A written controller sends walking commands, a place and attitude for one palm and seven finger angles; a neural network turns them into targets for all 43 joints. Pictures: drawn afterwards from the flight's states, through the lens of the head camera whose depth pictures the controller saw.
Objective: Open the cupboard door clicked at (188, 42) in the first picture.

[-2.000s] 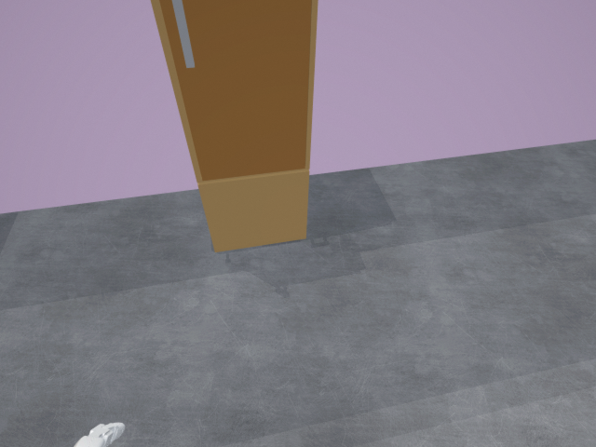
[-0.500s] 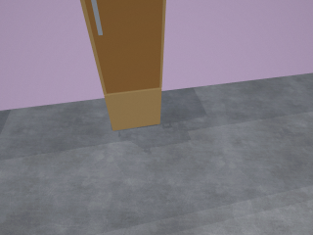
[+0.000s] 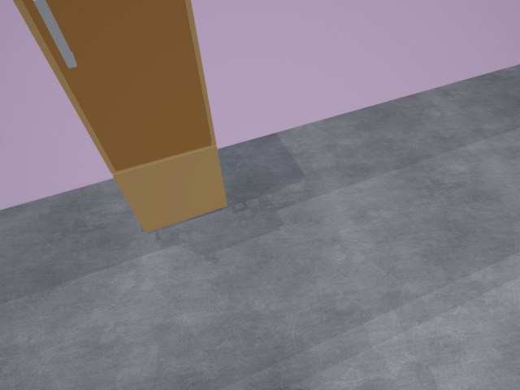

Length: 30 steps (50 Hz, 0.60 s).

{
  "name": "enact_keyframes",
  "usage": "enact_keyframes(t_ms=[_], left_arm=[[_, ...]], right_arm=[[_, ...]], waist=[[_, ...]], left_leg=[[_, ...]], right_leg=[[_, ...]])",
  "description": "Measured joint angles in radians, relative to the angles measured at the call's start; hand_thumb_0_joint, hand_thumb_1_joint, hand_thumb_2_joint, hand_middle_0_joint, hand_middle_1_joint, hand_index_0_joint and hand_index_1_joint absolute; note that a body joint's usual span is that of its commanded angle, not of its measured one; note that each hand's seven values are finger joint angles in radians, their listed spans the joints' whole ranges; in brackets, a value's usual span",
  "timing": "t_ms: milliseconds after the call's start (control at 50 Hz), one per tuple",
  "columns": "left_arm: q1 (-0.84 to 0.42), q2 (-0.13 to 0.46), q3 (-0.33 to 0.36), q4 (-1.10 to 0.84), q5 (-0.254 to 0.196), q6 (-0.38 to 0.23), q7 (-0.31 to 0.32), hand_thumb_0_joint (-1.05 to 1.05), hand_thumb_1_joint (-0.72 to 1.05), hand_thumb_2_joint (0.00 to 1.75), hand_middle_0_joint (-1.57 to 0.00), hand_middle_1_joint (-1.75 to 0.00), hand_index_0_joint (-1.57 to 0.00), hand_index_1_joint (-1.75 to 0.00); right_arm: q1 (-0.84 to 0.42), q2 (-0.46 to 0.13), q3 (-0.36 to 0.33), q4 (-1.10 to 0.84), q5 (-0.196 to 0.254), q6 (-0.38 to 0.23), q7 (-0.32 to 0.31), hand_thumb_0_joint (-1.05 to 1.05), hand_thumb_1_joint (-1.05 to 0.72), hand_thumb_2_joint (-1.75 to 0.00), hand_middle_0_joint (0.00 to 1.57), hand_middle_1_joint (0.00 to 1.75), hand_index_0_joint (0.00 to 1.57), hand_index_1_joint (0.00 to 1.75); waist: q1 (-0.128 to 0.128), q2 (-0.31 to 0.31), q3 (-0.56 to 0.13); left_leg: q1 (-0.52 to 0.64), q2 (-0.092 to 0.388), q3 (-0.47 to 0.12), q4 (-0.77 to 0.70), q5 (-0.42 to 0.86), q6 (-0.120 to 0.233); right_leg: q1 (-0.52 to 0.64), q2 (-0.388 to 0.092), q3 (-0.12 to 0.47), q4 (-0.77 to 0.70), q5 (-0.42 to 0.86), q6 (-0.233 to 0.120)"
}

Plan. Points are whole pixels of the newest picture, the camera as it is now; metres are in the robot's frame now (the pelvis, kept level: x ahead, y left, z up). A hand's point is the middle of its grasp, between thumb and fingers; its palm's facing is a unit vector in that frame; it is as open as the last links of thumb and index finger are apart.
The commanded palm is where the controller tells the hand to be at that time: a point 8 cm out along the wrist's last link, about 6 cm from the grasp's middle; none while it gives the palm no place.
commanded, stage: turn to face it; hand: left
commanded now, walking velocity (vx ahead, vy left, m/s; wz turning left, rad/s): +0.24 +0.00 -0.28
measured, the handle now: (57, 31) +0.81 +0.55 +0.16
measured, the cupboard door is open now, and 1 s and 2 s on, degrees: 0 0 0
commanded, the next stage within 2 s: take the last steps up to it in 1.14 s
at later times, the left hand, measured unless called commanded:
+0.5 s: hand out of the picture +0.13 +0.21 -0.19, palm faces +0.16 -0.98 -0.13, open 7.4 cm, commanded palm none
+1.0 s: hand (127, 355) +0.19 +0.27 -0.14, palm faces +0.31 -0.92 -0.24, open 7.4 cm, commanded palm none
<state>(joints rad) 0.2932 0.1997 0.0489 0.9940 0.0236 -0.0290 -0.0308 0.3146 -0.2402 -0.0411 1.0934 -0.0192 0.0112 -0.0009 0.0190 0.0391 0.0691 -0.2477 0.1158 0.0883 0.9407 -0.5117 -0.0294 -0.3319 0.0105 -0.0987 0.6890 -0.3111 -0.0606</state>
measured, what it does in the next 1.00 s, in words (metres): walks ahead, turning left: left foot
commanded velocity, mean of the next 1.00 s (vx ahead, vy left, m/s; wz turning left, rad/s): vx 0.01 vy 0.00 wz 0.43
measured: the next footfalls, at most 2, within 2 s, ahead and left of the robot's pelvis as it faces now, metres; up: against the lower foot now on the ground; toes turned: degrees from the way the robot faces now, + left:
left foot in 0.42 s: +0.24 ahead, +0.11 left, +0.00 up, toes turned +11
right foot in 1.18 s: +0.22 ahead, -0.08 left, +0.00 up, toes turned +21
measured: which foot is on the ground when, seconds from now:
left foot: up 0.00-0.40, down 0.42-1.00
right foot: down 0.00-0.42, up 0.44-1.00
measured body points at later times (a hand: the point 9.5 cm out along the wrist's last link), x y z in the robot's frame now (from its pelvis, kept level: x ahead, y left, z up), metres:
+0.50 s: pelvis +0.14 +0.04 +0.00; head +0.15 +0.08 +0.45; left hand +0.13 +0.26 -0.17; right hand +0.22 -0.19 -0.13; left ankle +0.20 +0.11 -0.72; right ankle +0.04 -0.08 -0.66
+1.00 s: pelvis +0.16 +0.05 +0.02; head +0.17 +0.06 +0.47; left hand +0.17 +0.31 -0.12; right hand +0.25 -0.19 -0.12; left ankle +0.20 +0.11 -0.72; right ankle +0.19 -0.11 -0.67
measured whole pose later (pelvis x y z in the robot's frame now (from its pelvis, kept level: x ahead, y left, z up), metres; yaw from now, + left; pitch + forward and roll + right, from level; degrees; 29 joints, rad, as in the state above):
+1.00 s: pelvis +0.16 +0.05 +0.02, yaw +17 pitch +1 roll -2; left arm 0.16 0.22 0.08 0.97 0.02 0.06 0.03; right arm 0.28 -0.18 -0.07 0.99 -0.02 0.03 -0.01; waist -0.04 0.00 0.02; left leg -0.28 -0.12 -0.07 0.39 -0.10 0.11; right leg -0.40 -0.03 0.00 0.88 -0.40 0.08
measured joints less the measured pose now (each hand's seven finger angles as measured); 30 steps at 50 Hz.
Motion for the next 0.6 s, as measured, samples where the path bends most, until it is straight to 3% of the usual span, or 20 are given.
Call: enact_keyframes(t_ms=[60,120,220,340,400,420,460,500,540,600], left_arm=[[0.023,-0.015,-0.001,0.003,-0.003,-0.009,0.020,0.00,0.90,0.90,-0.21,-0.30,-0.20,-0.30],[0.052,-0.031,-0.009,0.022,0.001,-0.012,0.028,0.00,0.90,0.90,-0.21,-0.30,-0.20,-0.30],[0.072,-0.060,-0.027,0.062,0.000,-0.020,0.041,0.00,0.90,0.90,-0.21,-0.30,-0.20,-0.30],[0.052,-0.075,-0.034,0.074,0.005,-0.015,0.057,0.00,0.90,0.90,-0.21,-0.30,-0.20,-0.30],[0.044,-0.073,-0.027,0.063,0.005,-0.006,0.063,0.00,0.90,0.90,-0.21,-0.30,-0.20,-0.30],[0.044,-0.070,-0.024,0.059,0.004,-0.001,0.064,0.00,0.90,0.90,-0.21,-0.30,-0.20,-0.30],[0.021,-0.060,-0.015,0.054,-0.008,0.017,0.065,0.00,0.90,0.90,-0.21,-0.30,-0.20,-0.30],[-0.004,-0.049,-0.008,0.042,-0.009,0.035,0.067,0.00,0.90,0.90,-0.21,-0.30,-0.20,-0.30],[-0.032,-0.037,0.003,0.032,-0.004,0.046,0.062,0.00,0.90,0.90,-0.21,-0.30,-0.20,-0.30],[-0.073,-0.017,0.018,0.006,0.001,0.055,0.054,0.00,0.90,0.90,-0.20,-0.30,-0.20,-0.30]], right_arm=[[-0.024,0.007,-0.005,0.003,-0.002,0.006,0.004,0.01,-0.91,-0.90,0.20,0.30,0.20,0.30],[-0.068,0.014,-0.011,-0.030,-0.007,-0.002,0.005,0.01,-0.91,-0.90,0.20,0.30,0.20,0.30],[-0.120,0.034,-0.010,-0.070,-0.002,-0.012,0.004,0.01,-0.91,-0.90,0.20,0.30,0.19,0.30],[-0.114,0.077,0.007,-0.046,0.008,0.002,0.004,0.01,-0.91,-0.90,0.20,0.30,0.19,0.30],[-0.110,0.084,0.005,-0.048,0.006,0.004,0.001,0.00,-0.93,-0.90,0.20,0.30,0.20,0.30],[-0.107,0.084,0.006,-0.054,0.002,0.002,0.002,0.00,-0.93,-0.90,0.20,0.30,0.20,0.30],[-0.112,0.089,0.007,-0.069,-0.004,-0.006,0.002,0.00,-0.93,-0.90,0.20,0.30,0.20,0.30],[-0.118,0.089,0.009,-0.081,0.001,-0.008,-0.001,0.00,-0.93,-0.90,0.20,0.30,0.20,0.30],[-0.112,0.088,0.007,-0.091,0.001,-0.006,-0.006,0.00,-0.92,-0.90,0.20,0.30,0.20,0.30],[-0.099,0.086,0.006,-0.096,0.000,-0.003,-0.010,0.00,-0.92,-0.90,0.20,0.30,0.20,0.30]], waist=[[0.009,-0.009,-0.006],[0.001,-0.022,-0.020],[-0.025,-0.018,-0.037],[-0.021,-0.021,-0.046],[-0.016,-0.042,-0.040],[-0.017,-0.052,-0.037],[-0.019,-0.080,-0.020],[-0.017,-0.087,-0.003],[-0.022,-0.083,0.001],[-0.024,-0.073,0.002]], left_leg=[[-0.137,-0.014,-0.022,0.197,0.082,0.008],[-0.242,-0.013,-0.020,0.209,0.172,-0.003],[-0.327,-0.011,-0.034,0.098,0.279,-0.011],[-0.254,-0.034,-0.009,-0.141,0.284,0.005],[-0.182,-0.061,0.020,-0.245,0.293,0.025],[-0.152,-0.074,0.027,-0.283,0.320,0.048],[-0.154,-0.107,0.032,-0.259,0.266,0.112],[-0.140,-0.119,0.033,-0.267,0.249,0.141],[-0.118,-0.130,0.023,-0.316,0.272,0.139],[-0.086,-0.148,0.001,-0.400,0.316,0.150]], right_leg=[[0.064,0.023,0.013,-0.079,-0.014,-0.018],[0.125,0.036,0.041,-0.189,0.029,-0.017],[0.214,0.046,0.054,-0.304,0.050,-0.008],[0.307,0.040,-0.005,-0.307,-0.025,0.016],[0.321,0.019,-0.043,-0.232,-0.104,0.039],[0.308,0.005,-0.055,-0.172,-0.140,0.049],[0.207,-0.034,-0.045,0.075,-0.210,0.074],[0.085,-0.035,0.004,0.331,-0.253,0.087],[-0.012,-0.045,0.028,0.459,-0.213,0.099],[-0.109,-0.074,0.060,0.478,-0.111,0.114]])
